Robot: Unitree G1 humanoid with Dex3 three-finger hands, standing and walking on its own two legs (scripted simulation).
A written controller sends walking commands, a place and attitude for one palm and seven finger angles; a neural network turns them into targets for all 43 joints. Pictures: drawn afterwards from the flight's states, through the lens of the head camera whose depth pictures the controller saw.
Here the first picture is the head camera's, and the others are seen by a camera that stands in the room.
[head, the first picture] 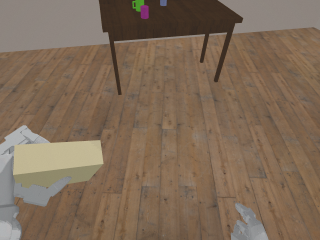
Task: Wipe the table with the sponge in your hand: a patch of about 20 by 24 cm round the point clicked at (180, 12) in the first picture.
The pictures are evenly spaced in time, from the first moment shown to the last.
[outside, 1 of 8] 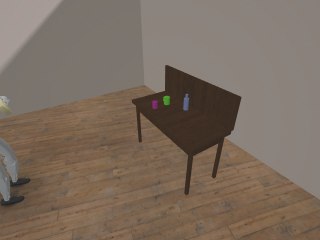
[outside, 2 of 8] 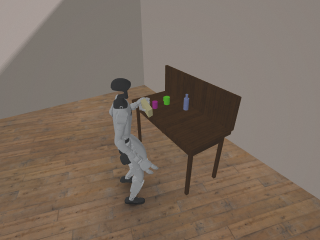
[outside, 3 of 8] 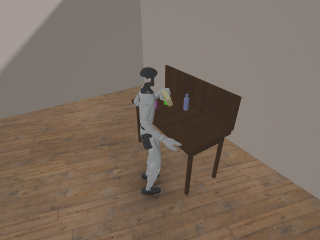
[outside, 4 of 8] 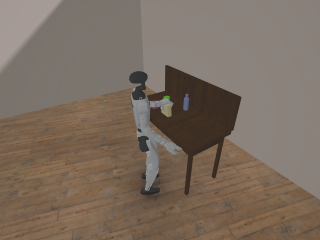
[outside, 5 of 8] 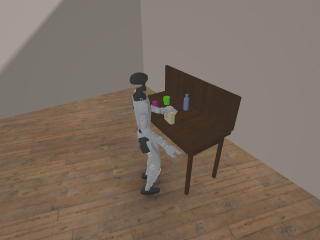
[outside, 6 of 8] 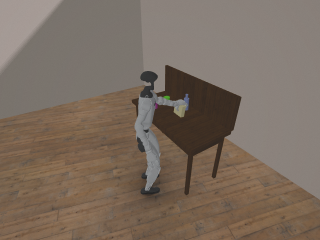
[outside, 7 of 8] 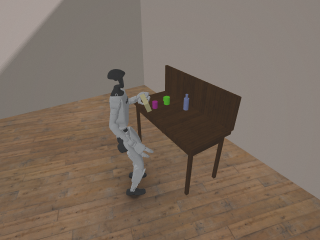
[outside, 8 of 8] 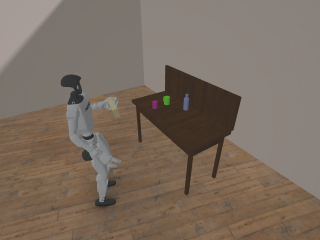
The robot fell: no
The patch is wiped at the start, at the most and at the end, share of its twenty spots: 0.00 1.00 1.00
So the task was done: yes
